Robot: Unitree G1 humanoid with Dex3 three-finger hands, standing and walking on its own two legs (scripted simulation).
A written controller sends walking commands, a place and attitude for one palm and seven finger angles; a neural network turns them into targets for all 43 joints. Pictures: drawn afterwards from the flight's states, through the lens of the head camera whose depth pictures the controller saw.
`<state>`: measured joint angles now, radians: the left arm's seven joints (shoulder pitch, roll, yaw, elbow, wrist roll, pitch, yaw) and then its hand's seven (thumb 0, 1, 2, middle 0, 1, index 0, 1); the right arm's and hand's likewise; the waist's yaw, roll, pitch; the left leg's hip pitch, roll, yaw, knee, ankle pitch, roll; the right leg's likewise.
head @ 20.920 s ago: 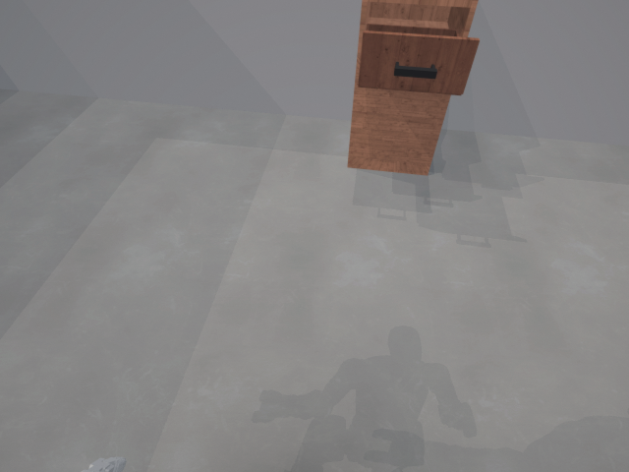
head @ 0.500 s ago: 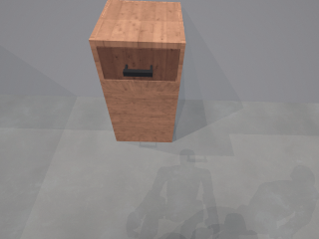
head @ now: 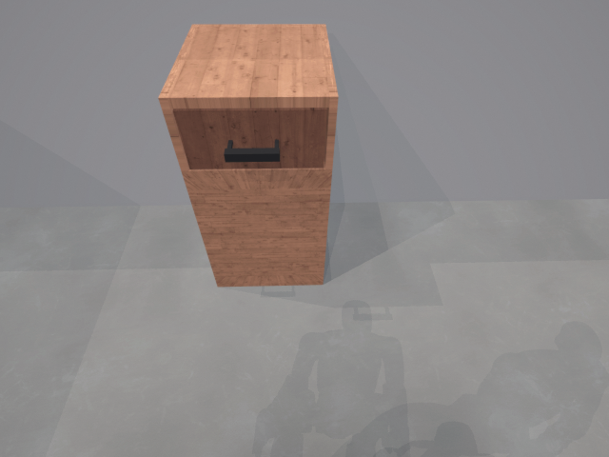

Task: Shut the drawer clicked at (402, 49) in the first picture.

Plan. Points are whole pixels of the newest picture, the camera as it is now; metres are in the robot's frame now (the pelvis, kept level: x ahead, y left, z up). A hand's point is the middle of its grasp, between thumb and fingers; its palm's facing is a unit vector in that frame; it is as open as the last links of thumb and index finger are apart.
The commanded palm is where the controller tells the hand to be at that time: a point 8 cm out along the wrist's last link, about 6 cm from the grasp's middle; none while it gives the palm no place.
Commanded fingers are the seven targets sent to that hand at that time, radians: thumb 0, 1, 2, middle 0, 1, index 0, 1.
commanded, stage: let the arm hang, fingers relaxed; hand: left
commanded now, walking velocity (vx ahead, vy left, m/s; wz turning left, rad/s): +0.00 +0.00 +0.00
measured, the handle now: (253, 149) +0.81 +0.17 -0.09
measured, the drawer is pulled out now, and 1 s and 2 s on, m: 0.00 0.00 0.00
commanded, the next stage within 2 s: look to check the result in 0.10 s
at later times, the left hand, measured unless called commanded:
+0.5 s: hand out of the picture +0.00 +0.15 -0.17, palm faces +0.04 -0.98 -0.19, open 7.4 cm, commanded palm none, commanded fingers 0.00 0.90 0.90 -0.20 -0.30 -0.20 -0.30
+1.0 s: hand out of the picture +0.03 +0.14 -0.17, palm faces +0.04 -0.98 -0.21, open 7.4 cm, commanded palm none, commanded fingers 0.00 0.90 0.90 -0.20 -0.30 -0.20 -0.30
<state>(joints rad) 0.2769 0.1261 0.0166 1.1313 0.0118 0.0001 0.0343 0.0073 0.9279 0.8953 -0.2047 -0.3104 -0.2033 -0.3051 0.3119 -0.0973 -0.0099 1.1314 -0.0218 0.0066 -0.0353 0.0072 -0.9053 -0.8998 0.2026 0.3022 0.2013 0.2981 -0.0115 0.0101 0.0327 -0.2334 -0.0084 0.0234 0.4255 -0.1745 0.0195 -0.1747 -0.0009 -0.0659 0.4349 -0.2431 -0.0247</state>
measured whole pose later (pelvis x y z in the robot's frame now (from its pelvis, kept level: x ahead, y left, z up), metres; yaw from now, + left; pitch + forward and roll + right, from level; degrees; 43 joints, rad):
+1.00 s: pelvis +0.03 -0.03 +0.00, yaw +0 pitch -1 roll +0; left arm 0.27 0.13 0.02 1.14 0.01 -0.01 0.04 0.00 0.91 0.90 -0.20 -0.30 -0.20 -0.30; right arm 0.27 -0.13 -0.01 1.15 -0.02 0.01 -0.04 0.01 -0.91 -0.90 0.20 0.30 0.20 0.30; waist -0.01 0.02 0.05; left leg -0.17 0.03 0.01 0.39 -0.20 -0.02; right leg -0.11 0.04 -0.07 0.39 -0.26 -0.06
